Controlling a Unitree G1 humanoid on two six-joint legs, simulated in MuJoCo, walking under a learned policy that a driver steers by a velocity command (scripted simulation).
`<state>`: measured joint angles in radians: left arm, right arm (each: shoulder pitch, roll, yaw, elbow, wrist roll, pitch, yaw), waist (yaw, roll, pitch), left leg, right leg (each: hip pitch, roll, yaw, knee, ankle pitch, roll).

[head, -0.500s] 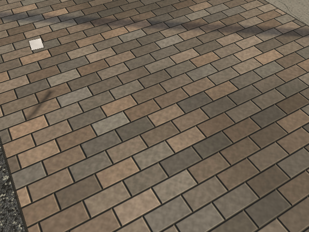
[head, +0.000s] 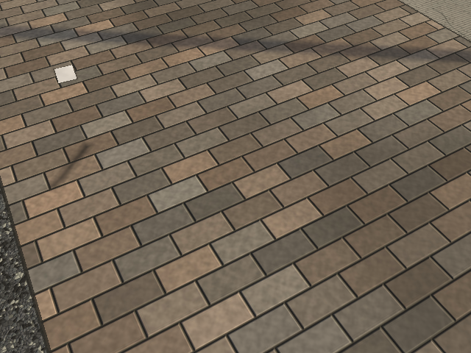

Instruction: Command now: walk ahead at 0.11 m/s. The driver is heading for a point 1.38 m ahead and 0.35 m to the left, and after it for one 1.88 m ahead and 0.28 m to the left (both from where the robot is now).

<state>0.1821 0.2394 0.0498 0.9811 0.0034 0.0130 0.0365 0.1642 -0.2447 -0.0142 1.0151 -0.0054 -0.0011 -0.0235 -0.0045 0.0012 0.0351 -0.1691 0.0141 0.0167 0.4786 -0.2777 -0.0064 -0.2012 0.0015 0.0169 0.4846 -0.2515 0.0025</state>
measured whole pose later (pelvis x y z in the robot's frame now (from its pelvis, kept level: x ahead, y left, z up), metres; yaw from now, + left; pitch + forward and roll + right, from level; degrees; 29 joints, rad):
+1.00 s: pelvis +0.43 +0.04 +0.01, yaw +1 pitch +1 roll +2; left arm 0.09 0.27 0.06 0.90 -0.01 -0.08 0.01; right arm 0.35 -0.24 -0.04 1.01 0.00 -0.09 0.01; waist -0.07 -0.03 0.01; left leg -0.04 -0.09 0.06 0.20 -0.18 0.07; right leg -0.69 -0.15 0.05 0.76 0.02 -0.01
